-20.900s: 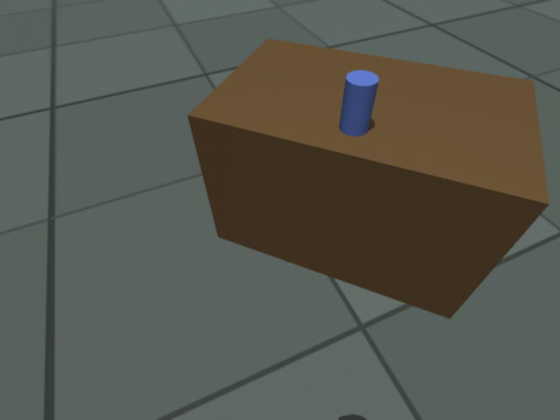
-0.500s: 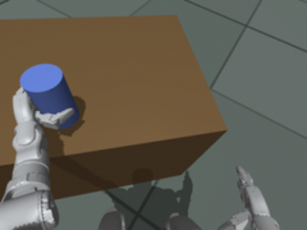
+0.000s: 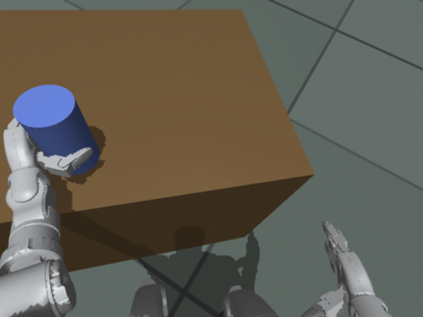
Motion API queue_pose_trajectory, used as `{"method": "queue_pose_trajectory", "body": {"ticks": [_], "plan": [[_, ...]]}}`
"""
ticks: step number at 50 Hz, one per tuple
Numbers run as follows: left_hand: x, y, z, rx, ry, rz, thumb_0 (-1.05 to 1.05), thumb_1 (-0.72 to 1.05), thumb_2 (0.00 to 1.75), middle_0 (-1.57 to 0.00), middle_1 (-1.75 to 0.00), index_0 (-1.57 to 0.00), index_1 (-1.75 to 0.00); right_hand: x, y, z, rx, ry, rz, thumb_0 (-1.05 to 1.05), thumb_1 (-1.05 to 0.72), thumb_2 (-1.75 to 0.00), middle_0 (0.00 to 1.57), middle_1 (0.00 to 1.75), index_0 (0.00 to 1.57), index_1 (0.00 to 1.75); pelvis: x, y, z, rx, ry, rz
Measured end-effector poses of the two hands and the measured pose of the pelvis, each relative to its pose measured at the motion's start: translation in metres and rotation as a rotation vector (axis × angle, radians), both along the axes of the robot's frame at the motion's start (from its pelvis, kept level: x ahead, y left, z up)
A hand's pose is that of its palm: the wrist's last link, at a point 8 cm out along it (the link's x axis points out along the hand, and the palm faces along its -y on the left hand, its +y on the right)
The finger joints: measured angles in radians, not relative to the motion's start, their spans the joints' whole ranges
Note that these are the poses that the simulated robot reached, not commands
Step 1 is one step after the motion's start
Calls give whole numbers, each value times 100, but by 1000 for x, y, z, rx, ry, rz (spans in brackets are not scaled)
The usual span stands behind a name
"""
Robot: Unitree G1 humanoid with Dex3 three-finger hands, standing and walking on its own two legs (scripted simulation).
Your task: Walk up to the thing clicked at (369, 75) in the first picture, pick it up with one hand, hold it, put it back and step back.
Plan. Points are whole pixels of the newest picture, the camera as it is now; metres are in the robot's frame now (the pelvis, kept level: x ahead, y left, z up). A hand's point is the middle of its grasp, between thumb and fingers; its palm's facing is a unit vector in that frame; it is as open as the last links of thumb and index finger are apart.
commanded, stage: loosen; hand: left
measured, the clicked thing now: (63, 134) +0.46 +0.24 +0.03
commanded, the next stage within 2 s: open in 0.18 s
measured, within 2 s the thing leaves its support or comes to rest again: neither
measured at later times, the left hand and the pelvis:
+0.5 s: hand (60, 138) +0.45 +0.25 +0.02, palm faces +0.25 -0.97 +0.02, open 13.3 cm; pelvis -0.01 +0.00 -0.01, yaw +0 degrees
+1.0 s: hand (24, 118) +0.46 +0.29 +0.08, palm faces +0.32 -0.95 +0.01, open 17.4 cm; pelvis +0.00 +0.00 +0.00, yaw +0 degrees
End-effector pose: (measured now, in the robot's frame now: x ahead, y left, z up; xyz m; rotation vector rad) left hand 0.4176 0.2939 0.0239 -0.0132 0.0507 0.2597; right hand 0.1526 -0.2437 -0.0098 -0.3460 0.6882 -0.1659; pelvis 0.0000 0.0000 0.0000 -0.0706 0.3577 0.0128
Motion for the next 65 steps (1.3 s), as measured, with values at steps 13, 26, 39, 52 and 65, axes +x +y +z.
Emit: {"method": "queue_pose_trajectory", "body": {"ticks": [13, 26, 39, 52, 65], "plan": [[1, 1, -1, 3, -13, -1, -1, -59, 101, -65, -89, -67, -90, -9, 2, -5, 2, -2, 5, -1, 51, -5, 6, 5, 6, 5, -9, 2, -9, -5, 9, 0], [3, 2, 0, -1, -31, -2, -1, -61, 46, -65, -63, -66, -62, -17, 1, -6, -14, 16, -5, -1, 50, -5, 6, 5, 6, 5, -10, 3, -11, -6, 16, 0], [3, 3, -1, 4, -19, -2, -1, -61, 15, -35, -27, -35, -26, -14, 1, -1, -19, 0, 0, -1, 51, -5, 6, 5, 6, 5, -8, 3, -11, -4, 17, 0], [6, 48, 72, 49, -119, 78, -2, -61, 7, -10, -9, -11, -8, -13, -7, 16, -24, -21, -63, -1, 52, -5, 6, 5, 6, 5, 0, 4, 4, -3, -34, -2], [-12, 110, 98, 160, 201, 158, -1, -58, 2, -7, -5, -8, -4, -13, 4, -8, 94, 91, -86, -1, 56, -4, 6, 5, 6, 5, 2, 10, 23, 14, -58, -7]]}}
